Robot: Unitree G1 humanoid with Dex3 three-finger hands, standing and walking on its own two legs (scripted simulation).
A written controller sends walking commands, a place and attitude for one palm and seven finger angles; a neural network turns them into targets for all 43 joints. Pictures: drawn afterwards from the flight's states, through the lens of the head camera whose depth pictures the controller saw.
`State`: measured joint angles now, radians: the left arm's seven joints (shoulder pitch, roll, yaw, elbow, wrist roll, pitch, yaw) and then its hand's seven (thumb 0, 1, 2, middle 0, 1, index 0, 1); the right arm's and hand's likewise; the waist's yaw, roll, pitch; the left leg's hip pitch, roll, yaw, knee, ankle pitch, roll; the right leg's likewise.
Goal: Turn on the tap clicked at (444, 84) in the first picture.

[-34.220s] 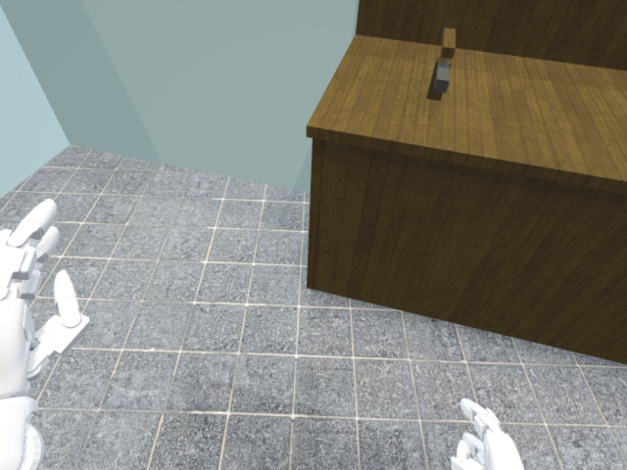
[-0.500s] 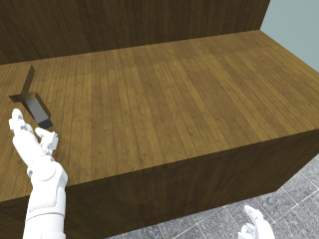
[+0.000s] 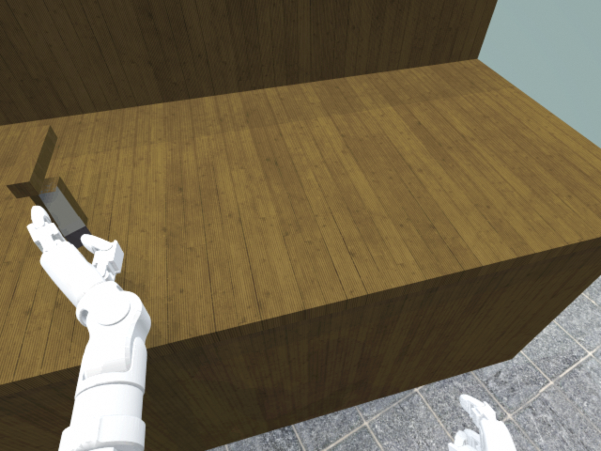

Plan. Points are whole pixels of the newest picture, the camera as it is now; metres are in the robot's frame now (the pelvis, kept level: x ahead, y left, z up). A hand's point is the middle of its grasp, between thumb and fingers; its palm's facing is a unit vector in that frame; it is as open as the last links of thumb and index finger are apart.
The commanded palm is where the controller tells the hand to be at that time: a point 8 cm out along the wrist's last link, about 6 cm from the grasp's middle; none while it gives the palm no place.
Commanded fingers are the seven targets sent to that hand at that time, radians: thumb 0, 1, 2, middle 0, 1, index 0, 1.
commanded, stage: push the lever round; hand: left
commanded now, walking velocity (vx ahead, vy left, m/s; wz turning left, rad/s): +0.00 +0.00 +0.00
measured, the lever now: (76, 233) +0.35 +0.34 +0.11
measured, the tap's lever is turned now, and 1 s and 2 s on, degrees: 28 61 66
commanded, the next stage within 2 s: lift the hand up off the lever in 1.04 s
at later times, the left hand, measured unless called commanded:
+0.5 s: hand (142, 227) +0.37 +0.26 +0.10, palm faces +0.83 -0.56 -0.05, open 7.9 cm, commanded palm +0.32 +0.28 +0.10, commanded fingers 0.00 0.90 0.90 -0.15 -0.15 -0.15 -0.15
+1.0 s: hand (154, 212) +0.40 +0.25 +0.10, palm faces +0.83 -0.55 -0.07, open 8.0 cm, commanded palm +0.35 +0.28 +0.10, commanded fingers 0.00 0.90 0.90 -0.15 -0.15 -0.15 -0.15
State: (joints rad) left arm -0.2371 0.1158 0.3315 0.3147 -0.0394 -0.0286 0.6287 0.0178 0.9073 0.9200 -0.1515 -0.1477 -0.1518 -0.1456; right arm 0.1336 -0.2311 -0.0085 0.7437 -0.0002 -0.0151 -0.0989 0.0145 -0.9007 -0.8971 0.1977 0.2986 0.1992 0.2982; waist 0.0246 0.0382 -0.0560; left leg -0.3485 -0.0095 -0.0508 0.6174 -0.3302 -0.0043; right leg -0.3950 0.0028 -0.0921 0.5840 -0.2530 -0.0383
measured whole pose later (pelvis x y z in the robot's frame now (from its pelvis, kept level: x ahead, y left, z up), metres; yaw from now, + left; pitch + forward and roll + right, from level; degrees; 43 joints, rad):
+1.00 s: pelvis +0.02 -0.01 +0.00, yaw +0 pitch +6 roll +0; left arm -0.48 0.09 0.35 0.55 0.03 -0.02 0.76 0.00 0.86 0.92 -0.15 -0.15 -0.13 -0.15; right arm 0.13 -0.22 -0.03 0.77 -0.02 0.04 -0.06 0.01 -0.90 -0.90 0.20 0.30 0.20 0.30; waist 0.00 0.04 -0.07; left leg -0.36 0.00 -0.06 0.60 -0.34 -0.01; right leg -0.41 0.02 -0.10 0.56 -0.26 -0.05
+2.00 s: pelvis +0.02 +0.01 +0.01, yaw -1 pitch +3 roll -1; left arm -0.42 0.06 0.34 0.39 0.01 0.13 0.73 0.11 0.78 0.86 -0.15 -0.15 -0.15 -0.15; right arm 0.10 -0.20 -0.02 0.76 -0.02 0.03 -0.04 0.01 -0.90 -0.90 0.20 0.30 0.20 0.30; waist 0.03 0.04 -0.06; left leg -0.26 0.00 -0.03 0.53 -0.33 0.00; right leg -0.31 0.01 -0.07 0.50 -0.24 -0.03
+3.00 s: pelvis +0.02 +0.00 +0.01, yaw +0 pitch +0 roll +0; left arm -0.43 0.11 0.31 0.22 -0.03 0.28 0.67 0.02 0.90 0.90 -0.15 -0.15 -0.15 -0.15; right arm 0.08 -0.22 -0.01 0.79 0.01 0.01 -0.07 0.01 -0.90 -0.90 0.20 0.30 0.20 0.30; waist 0.06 0.06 -0.03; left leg -0.15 -0.01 -0.05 0.43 -0.28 -0.01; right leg -0.20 0.01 -0.10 0.41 -0.21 -0.04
